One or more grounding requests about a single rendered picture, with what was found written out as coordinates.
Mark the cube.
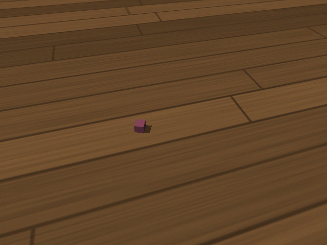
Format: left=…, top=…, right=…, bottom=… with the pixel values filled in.
left=134, top=119, right=146, bottom=133

